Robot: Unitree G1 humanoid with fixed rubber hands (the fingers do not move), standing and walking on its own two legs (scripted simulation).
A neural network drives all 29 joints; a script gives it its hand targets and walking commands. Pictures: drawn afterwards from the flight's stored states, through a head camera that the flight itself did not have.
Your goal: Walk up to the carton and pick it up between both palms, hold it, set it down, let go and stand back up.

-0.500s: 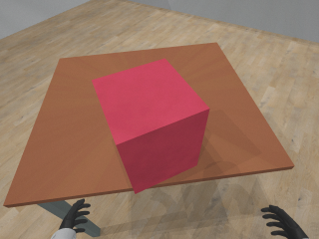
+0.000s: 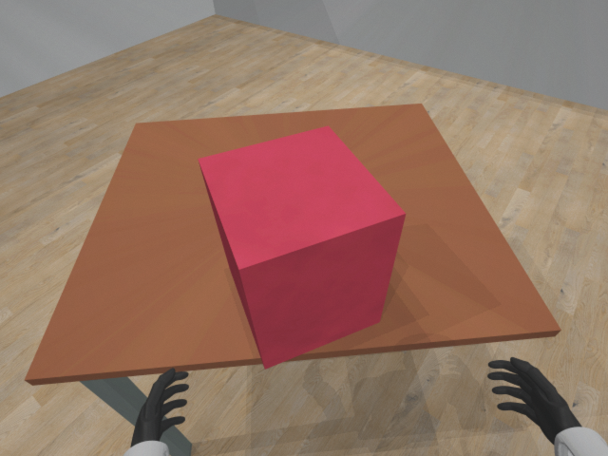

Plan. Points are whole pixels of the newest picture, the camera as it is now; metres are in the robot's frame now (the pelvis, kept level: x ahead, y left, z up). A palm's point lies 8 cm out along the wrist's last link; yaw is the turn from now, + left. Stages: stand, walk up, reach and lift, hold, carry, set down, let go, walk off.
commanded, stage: reach and lift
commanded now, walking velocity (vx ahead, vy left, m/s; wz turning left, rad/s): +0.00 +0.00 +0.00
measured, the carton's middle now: (296, 247) +0.40 +0.05 +0.05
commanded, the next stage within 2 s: none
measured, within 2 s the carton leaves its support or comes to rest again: neither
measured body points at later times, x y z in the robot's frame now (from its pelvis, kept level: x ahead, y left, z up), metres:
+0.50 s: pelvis +0.00 -0.01 +0.00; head -0.01 -0.01 +0.45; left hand +0.19 +0.20 +0.02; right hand +0.24 -0.27 +0.01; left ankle +0.03 +0.15 -0.74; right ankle +0.03 -0.13 -0.74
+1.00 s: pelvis +0.00 -0.01 +0.00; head -0.01 -0.01 +0.45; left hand +0.22 +0.19 +0.07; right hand +0.28 -0.25 +0.05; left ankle +0.03 +0.15 -0.74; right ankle +0.03 -0.13 -0.74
